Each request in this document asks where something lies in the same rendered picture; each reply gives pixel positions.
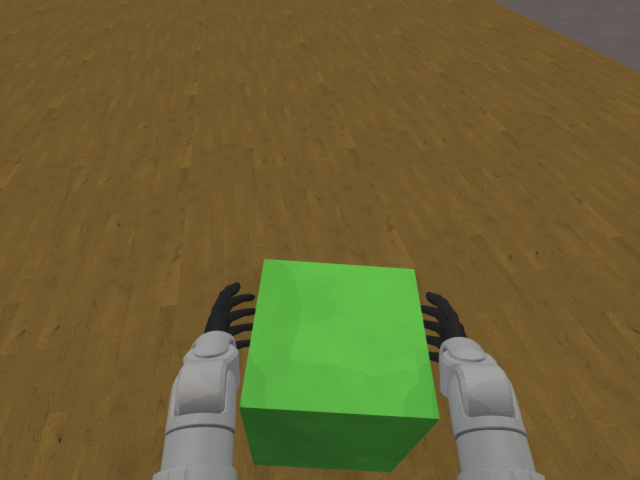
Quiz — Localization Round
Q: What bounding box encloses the robot right hand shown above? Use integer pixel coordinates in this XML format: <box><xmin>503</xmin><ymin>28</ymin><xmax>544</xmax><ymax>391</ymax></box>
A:
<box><xmin>421</xmin><ymin>292</ymin><xmax>467</xmax><ymax>363</ymax></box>

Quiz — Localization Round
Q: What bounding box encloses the carton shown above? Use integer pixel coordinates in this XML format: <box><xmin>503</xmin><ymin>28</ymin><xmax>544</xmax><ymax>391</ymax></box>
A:
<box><xmin>239</xmin><ymin>259</ymin><xmax>440</xmax><ymax>472</ymax></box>

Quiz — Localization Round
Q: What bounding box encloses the robot left forearm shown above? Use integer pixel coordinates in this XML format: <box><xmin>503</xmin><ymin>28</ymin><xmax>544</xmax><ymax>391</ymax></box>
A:
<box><xmin>152</xmin><ymin>331</ymin><xmax>240</xmax><ymax>480</ymax></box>

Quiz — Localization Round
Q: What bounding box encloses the robot left hand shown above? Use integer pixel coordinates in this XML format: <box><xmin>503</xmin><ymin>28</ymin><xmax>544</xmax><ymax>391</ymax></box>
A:
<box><xmin>204</xmin><ymin>282</ymin><xmax>256</xmax><ymax>349</ymax></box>

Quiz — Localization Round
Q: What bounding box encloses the robot right forearm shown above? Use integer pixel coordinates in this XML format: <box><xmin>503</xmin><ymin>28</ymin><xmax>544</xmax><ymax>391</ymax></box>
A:
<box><xmin>439</xmin><ymin>337</ymin><xmax>545</xmax><ymax>480</ymax></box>

